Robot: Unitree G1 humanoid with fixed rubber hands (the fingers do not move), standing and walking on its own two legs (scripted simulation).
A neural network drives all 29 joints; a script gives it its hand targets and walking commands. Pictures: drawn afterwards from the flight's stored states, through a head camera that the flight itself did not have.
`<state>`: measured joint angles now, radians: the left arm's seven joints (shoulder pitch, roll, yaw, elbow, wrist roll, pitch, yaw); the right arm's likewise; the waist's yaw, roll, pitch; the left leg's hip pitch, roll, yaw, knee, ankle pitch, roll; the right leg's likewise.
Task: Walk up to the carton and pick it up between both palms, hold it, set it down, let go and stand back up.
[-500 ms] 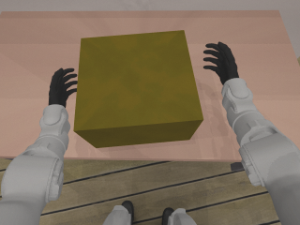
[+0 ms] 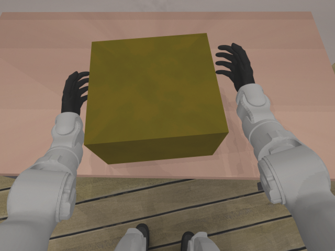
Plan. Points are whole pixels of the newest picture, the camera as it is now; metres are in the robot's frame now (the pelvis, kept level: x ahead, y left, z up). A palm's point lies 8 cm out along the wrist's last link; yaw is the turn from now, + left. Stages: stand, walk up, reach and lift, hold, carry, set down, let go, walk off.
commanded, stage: reach and lift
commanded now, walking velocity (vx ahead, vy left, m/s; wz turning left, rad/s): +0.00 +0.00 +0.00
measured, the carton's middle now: (155, 101) +0.49 +0.06 -0.05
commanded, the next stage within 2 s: none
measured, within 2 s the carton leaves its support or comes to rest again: neither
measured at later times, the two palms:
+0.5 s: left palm (74, 109) +0.44 +0.24 +0.00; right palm (237, 85) +0.50 -0.14 +0.02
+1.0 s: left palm (75, 111) +0.44 +0.24 -0.01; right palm (235, 88) +0.49 -0.14 +0.02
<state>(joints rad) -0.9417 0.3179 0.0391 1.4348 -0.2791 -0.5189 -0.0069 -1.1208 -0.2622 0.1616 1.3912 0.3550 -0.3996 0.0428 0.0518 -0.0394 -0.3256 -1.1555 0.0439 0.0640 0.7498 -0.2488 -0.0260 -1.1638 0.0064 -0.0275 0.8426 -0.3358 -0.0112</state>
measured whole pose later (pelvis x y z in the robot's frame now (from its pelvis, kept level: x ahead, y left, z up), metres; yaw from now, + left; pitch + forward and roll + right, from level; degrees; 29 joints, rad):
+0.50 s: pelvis +0.00 +0.00 +0.00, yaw +0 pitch +38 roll +3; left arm -0.94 0.30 0.22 1.43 -0.10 -0.55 -0.02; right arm -1.13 -0.20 -0.12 1.45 0.10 -0.51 0.01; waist 0.05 -0.04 -0.30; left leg -1.16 0.04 0.06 0.75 -0.25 -0.03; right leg -1.16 0.01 -0.03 0.84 -0.34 -0.01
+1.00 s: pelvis +0.00 +0.02 +0.00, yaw -1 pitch +37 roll +1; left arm -0.94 0.25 0.33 1.43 -0.04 -0.66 -0.01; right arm -1.13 -0.21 -0.34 1.49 -0.10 -0.64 0.01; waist 0.05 -0.02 -0.26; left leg -1.16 0.04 0.06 0.75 -0.24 -0.02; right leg -1.14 0.01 -0.03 0.80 -0.31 -0.01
